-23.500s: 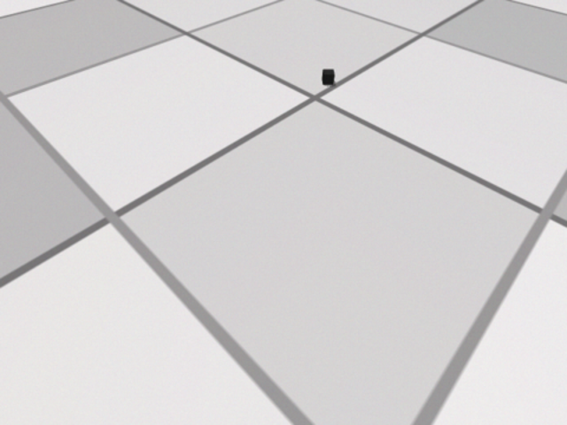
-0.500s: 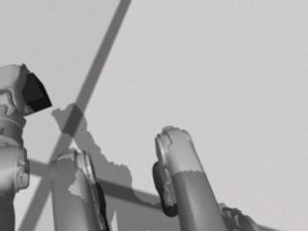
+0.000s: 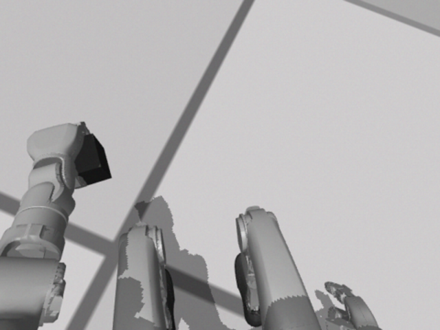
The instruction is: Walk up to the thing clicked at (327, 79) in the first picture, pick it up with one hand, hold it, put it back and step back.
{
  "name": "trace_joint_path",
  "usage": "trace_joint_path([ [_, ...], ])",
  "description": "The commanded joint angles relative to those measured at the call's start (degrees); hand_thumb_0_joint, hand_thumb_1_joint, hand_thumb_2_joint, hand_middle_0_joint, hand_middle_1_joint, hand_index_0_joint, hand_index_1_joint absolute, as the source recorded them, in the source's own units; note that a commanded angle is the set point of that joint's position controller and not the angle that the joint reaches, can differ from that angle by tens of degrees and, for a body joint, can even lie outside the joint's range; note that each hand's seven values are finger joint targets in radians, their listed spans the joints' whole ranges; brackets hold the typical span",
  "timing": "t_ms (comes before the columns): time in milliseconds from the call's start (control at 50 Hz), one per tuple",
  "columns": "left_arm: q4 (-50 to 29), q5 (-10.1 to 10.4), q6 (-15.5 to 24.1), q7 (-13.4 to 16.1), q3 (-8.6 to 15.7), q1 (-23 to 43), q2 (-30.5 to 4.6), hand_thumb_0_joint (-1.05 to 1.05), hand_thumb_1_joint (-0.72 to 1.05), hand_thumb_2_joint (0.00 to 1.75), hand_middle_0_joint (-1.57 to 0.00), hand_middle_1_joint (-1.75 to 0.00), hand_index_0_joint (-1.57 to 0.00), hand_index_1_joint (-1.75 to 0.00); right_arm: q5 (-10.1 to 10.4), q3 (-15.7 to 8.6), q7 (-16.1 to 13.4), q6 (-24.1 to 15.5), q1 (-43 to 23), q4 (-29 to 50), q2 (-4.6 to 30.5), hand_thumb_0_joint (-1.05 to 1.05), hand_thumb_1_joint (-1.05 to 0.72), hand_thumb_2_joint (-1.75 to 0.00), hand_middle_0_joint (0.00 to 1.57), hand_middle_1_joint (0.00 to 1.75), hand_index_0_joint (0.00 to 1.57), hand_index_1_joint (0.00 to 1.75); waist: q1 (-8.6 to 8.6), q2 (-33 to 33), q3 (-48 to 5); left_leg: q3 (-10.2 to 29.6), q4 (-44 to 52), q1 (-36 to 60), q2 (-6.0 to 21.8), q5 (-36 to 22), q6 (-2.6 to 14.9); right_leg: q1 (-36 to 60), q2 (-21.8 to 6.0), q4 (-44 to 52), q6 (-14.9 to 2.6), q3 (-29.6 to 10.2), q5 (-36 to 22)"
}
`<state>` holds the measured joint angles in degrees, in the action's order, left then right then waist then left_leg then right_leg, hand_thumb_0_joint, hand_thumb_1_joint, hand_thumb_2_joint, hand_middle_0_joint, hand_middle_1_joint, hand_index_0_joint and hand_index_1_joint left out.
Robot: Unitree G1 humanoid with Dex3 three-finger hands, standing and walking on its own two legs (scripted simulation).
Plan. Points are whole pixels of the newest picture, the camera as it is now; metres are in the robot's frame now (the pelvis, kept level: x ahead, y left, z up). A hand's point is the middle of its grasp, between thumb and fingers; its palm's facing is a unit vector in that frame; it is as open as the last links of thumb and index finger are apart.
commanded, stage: lift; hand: left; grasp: from above
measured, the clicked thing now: (84, 161) +0.46 +0.24 -0.13
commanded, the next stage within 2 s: hold in 1.04 s
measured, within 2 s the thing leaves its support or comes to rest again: neither
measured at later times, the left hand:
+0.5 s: hand (11, 153) +0.38 +0.24 +0.10, palm faces -0.41 -0.15 -0.90, open 10.8 cm
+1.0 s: hand out of the picture +0.38 +0.23 +0.19, palm faces -0.41 -0.17 -0.90, open 10.8 cm
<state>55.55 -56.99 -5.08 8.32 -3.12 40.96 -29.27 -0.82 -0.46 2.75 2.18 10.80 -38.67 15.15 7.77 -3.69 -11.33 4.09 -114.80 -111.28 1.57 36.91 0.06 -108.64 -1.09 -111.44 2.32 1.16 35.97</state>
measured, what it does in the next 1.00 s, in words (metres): rises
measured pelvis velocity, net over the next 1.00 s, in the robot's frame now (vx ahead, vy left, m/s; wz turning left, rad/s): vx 0.07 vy -0.01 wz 0.04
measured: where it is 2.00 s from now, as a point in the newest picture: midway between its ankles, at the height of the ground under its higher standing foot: (209, 311)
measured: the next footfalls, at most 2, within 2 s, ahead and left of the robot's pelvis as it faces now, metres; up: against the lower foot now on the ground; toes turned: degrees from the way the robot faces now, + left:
none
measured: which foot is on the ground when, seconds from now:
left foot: down 0.00-1.00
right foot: down 0.00-1.00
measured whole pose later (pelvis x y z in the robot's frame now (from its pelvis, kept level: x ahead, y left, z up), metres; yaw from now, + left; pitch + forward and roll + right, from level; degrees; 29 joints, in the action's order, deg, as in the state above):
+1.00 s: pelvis +0.07 -0.01 +0.27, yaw +2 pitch +11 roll -1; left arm 46.7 -52.2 -13.9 10.0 -11.6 19.8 -18.5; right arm 2.1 -1.5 -3.2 -3.0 14.1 -44.1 13.5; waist 3.7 -2.1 -4.7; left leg 0.0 -51.5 -39.1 2.5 23.3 -0.8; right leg -38.3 -0.9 -49.8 1.3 0.4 22.3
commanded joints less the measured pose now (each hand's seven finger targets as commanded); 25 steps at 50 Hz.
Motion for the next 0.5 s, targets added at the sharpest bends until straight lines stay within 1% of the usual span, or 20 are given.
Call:
trace_joint_path([
  [0,-15.2,0.2,-1.7,2.7,3.8,17.4,-14.0,0.00,0.47,0.85,-0.90,-0.74,-0.90,-0.74,1.0,-4.5,-2.1,-0.8,7.0,3.4,11.1,0.00,-0.90,-0.90,0.20,0.30,0.20,0.30,-0.01,-7.7,-35.8,-0.4,23.4,34.0,-1.8,-3.8,0.91,23.6,2.3,18.6,-4.09,3.3,-6.7],
  [40,-15.1,0.8,-2.7,2.3,2.4,15.4,-11.8,0.00,0.47,0.85,-0.90,-0.73,-0.89,-0.74,1.3,-4.4,-2.6,-0.9,6.1,3.4,10.2,0.00,-0.90,-0.90,0.20,0.30,0.20,0.30,0.47,-6.2,-34.0,-0.8,25.7,35.8,-1.9,-4.2,0.91,26.6,2.4,21.3,-3.99,3.0,-6.9],
  [60,-17.0,1.2,-3.1,2.1,2.0,15.4,-11.1,0.00,0.50,0.86,-0.93,-0.73,-0.92,-0.74,1.3,-4.5,-3.0,-1.0,5.9,3.2,10.0,0.00,-0.90,-0.90,0.20,0.30,0.20,0.30,0.42,-6.1,-33.8,-1.0,26.8,36.9,-1.8,-4.3,1.00,27.9,2.3,23.1,-3.87,2.7,-6.9],
  [80,-16.3,1.2,-3.8,1.9,1.8,13.3,-10.9,0.00,0.50,0.85,-0.93,-0.73,-0.92,-0.74,1.5,-4.4,-3.3,-1.1,5.4,3.4,9.7,0.00,-0.90,-0.90,0.20,0.30,0.20,0.30,0.11,-5.4,-33.2,-1.5,27.6,37.9,-1.9,-4.3,1.02,29.6,2.5,24.7,-3.88,2.4,-6.4],
  [100,-18.1,1.8,-4.3,1.8,2.1,12.8,-11.5,0.00,0.48,0.86,-0.91,-0.75,-0.90,-0.76,1.7,-4.3,-3.6,-1.2,5.2,3.5,9.5,0.00,-0.90,-0.90,0.20,0.30,0.20,0.30,-0.32,-5.3,-33.0,-1.6,29.2,38.8,-2.0,-4.2,1.07,31.8,2.4,26.5,-3.76,2.1,-6.2],
  [120,-16.8,2.1,-5.0,1.7,1.3,9.6,-9.8,0.00,0.47,0.86,-0.91,-0.74,-0.90,-0.75,1.9,-4.2,-3.8,-1.3,4.6,3.4,9.2,0.00,-0.90,-0.90,0.20,0.30,0.20,0.30,-0.67,-5.0,-31.7,-1.5,30.8,40.3,-1.9,-4.4,0.88,32.9,2.4,27.4,-3.80,2.2,-6.4],
  [140,-18.3,2.8,-5.5,1.5,0.4,9.4,-8.0,0.00,0.48,0.87,-0.92,-0.74,-0.90,-0.76,2.0,-4.2,-4.0,-1.5,4.6,3.2,9.0,0.00,-0.90,-0.90,0.20,0.30,0.20,0.30,-0.35,-4.6,-31.3,-1.6,31.6,41.3,-1.8,-4.9,0.96,34.0,2.5,28.8,-3.73,2.0,-7.1],
  [160,-18.2,2.9,-6.0,1.4,0.0,8.8,-7.9,0.00,0.48,0.88,-0.92,-0.74,-0.90,-0.75,2.2,-4.1,-4.3,-1.6,4.3,3.2,8.6,0.00,-0.90,-0.90,0.20,0.30,0.20,0.30,-0.28,-3.5,-30.3,-1.7,32.8,42.9,-1.7,-5.0,0.94,35.5,2.6,30.3,-3.76,2.0,-7.1],
  [180,-19.4,3.2,-6.4,1.4,0.2,7.9,-8.6,0.00,0.48,0.88,-0.92,-0.74,-0.90,-0.76,2.4,-4.0,-4.6,-1.7,4.0,3.2,8.6,0.00,-0.90,-0.90,0.20,0.30,0.20,0.30,-0.87,-3.6,-29.7,-1.8,34.3,44.2,-1.7,-5.1,0.90,37.4,2.7,31.8,-3.76,1.7,-7.0],
  [200,-18.7,2.9,-6.8,1.3,-0.2,5.6,-7.6,0.00,0.46,0.85,-0.90,-0.72,-0.89,-0.73,2.6,-4.0,-4.8,-1.9,4.0,3.0,8.4,0.00,-0.90,-0.90,0.20,0.30,0.20,0.30,-1.00,-3.3,-28.8,-2.2,35.2,45.4,-1.7,-6.6,0.84,38.7,2.7,32.9,-3.80,1.6,-8.3],
  [240,-20.4,3.3,-7.2,1.3,-0.8,4.2,-7.0,0.00,0.43,0.86,-0.89,-0.73,-0.87,-0.75,2.8,-3.7,-5.2,-2.2,4.0,2.9,7.8,0.00,-0.90,-0.90,0.20,0.30,0.20,0.30,-1.31,-2.2,-27.8,-2.4,37.4,47.4,-1.7,-8.2,0.92,42.7,2.8,35.8,-3.72,1.2,-9.5],
  [260,-21.2,3.5,-7.3,1.4,-0.8,3.9,-7.0,0.00,0.43,0.87,-0.89,-0.72,-0.87,-0.74,2.9,-3.6,-5.4,-2.4,3.9,2.8,7.8,0.00,-0.90,-0.90,0.20,0.30,0.20,0.30,-1.12,-2.3,-26.3,-1.9,39.1,48.7,-1.4,-8.0,0.77,43.4,2.7,36.8,-3.70,1.2,-9.4],
  [280,-21.3,3.5,-7.4,1.3,-1.8,4.1,-5.9,0.00,0.42,0.86,-0.87,-0.74,-0.86,-0.76,2.9,-3.6,-5.7,-2.7,3.8,2.6,7.4,0.00,-0.90,-0.90,0.20,0.30,0.20,0.30,-0.91,-2.0,-25.3,-2.2,40.6,50.1,-1.5,-8.1,0.82,45.1,2.9,38.7,-3.62,1.0,-9.6],
  [300,-21.4,3.8,-7.4,1.5,-1.2,4.1,-6.9,0.00,0.40,0.87,-0.87,-0.72,-0.85,-0.75,3.1,-3.6,-6.0,-3.0,3.5,2.5,7.5,0.00,-0.90,-0.90,0.20,0.30,0.20,0.30,-1.39,-1.6,-24.7,-2.0,42.0,51.9,-1.4,-8.1,0.78,46.7,2.8,39.9,-3.66,0.8,-9.5],
  [320,-20.7,3.5,-7.4,1.5,-2.0,3.2,-5.8,0.00,0.41,0.88,-0.87,-0.74,-0.85,-0.77,3.1,-3.5,-6.2,-3.3,3.6,2.1,7.3,0.00,-0.90,-0.90,0.20,0.30,0.20,0.30,-0.99,-1.6,-22.6,-2.0,43.4,52.7,-1.3,-8.1,0.72,47.6,2.9,41.6,-3.61,0.6,-9.5],
  [360,-20.6,3.7,-7.6,1.9,-2.1,2.4,-5.7,0.00,0.40,0.87,-0.86,-0.74,-0.84,-0.76,3.2,-3.4,-6.6,-4.0,3.4,1.8,7.1,0.00,-0.90,-0.90,0.20,0.30,0.20,0.30,-1.56,-1.3,-20.7,-2.1,46.3,55.2,-1.4,-7.8,0.67,50.8,2.9,44.6,-3.65,0.0,-8.9],
  [380,-19.2,3.8,-7.8,2.1,-2.6,1.3,-4.6,0.00,0.39,0.87,-0.86,-0.73,-0.84,-0.76,3.2,-3.3,-6.7,-4.3,3.3,1.5,6.8,0.00,-0.90,-0.90,0.20,0.30,0.20,0.30,-1.49,-1.3,-19.0,-2.2,47.5,56.0,-1.4,-8.4,0.59,51.8,2.9,45.8,-3.61,-0.1,-9.4],
  [400,-19.6,3.8,-7.8,2.3,-3.0,2.1,-4.2,0.00,0.41,0.84,-0.86,-0.72,-0.84,-0.74,3.3,-3.3,-6.7,-4.6,3.4,1.3,6.9,0.00,-0.90,-0.90,0.20,0.30,0.20,0.30,-1.56,-1.0,-19.0,-2.0,49.0,57.9,-1.3,-8.5,0.50,52.9,2.8,47.1,-3.67,-0.1,-9.3],
  [460,-18.9,3.8,-8.0,2.7,-3.6,1.2,-3.3,0.00,0.40,0.88,-0.87,-0.72,-0.84,-0.75,3.3,-3.4,-7.0,-5.5,3.0,1.1,6.9,0.00,-0.90,-0.90,0.20,0.30,0.20,0.30,-2.41,-2.0,-17.6,-1.8,52.8,62.2,-1.1,-9.4,0.22,55.9,2.9,50.4,-3.66,-0.2,-10.2],
  [480,-16.8,3.7,-8.2,2.8,-4.0,-0.3,-2.5,0.00,0.38,0.86,-0.85,-0.71,-0.83,-0.74,3.4,-3.1,-7.0,-5.8,3.2,0.7,6.8,0.00,-0.90,-0.90,0.20,0.30,0.20,0.30,-1.97,-1.5,-15.8,-1.6,54.0,62.7,-1.1,-9.9,0.11,56.4,2.9,51.3,-3.66,-0.2,-10.6],
])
